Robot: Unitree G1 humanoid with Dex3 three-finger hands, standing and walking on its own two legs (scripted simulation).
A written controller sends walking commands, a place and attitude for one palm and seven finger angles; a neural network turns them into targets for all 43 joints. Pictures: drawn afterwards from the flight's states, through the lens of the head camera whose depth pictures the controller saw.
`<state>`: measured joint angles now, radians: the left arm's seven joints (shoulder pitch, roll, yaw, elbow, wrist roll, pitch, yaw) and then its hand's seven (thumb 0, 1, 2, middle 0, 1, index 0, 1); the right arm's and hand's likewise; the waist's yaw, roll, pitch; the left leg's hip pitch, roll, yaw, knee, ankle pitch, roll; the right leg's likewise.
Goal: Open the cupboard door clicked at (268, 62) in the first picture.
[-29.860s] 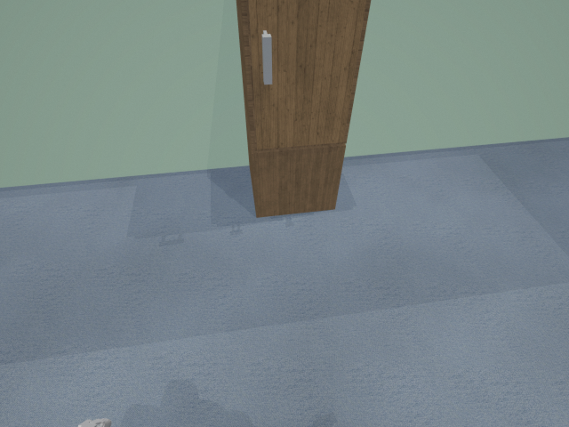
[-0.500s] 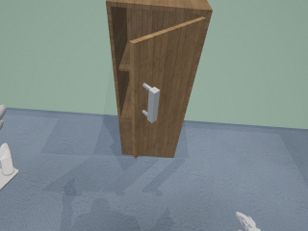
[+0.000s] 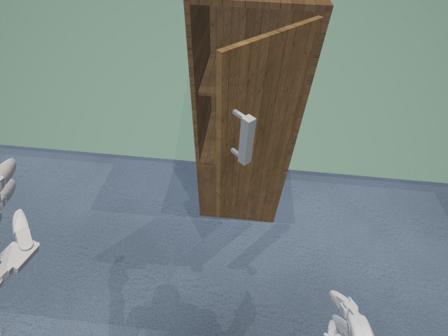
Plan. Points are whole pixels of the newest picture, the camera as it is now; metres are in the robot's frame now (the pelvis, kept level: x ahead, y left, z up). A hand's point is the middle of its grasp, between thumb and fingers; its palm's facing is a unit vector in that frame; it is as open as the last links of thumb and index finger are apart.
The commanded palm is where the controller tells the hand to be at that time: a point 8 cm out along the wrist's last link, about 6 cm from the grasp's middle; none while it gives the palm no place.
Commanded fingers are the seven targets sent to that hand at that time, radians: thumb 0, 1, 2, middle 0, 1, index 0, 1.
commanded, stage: stop stepping back and stand still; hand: left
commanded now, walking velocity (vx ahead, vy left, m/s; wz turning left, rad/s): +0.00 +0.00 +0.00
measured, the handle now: (240, 137) +0.59 +0.01 +0.02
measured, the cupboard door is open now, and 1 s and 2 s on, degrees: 47 47 47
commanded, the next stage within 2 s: let the arm hang, fingers relaxed in 0.22 s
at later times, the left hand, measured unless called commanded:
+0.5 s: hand (104, 322) +0.16 +0.24 -0.09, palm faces +0.09 -0.92 -0.39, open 7.4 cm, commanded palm none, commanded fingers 0.00 0.90 0.90 -0.20 -0.30 -0.20 -0.30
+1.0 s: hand out of the picture -0.05 +0.18 -0.16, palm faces +0.09 -0.96 -0.27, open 7.4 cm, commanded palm none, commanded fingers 0.00 0.90 0.90 -0.20 -0.30 -0.20 -0.30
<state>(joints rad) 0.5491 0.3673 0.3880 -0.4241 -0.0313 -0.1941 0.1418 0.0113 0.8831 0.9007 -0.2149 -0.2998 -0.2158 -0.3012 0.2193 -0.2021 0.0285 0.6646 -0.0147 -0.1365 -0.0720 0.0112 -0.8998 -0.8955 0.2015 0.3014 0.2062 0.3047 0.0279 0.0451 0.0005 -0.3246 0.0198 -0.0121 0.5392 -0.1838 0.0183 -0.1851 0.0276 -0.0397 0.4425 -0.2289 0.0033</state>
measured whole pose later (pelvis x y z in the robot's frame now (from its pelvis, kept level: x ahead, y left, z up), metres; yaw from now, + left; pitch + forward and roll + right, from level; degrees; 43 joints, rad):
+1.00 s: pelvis +0.01 -0.02 +0.00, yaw +4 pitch -1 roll +0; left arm 0.33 0.21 0.02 1.17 0.00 0.02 0.02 0.01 0.91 0.90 -0.20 -0.30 -0.20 -0.30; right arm 0.27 -0.16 0.01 1.13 -0.02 0.03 -0.02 0.01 -0.91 -0.90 0.20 0.30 0.20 0.30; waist 0.01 0.04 0.07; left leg -0.27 -0.03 -0.06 0.45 -0.15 0.01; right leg -0.16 0.01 -0.04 0.45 -0.27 -0.02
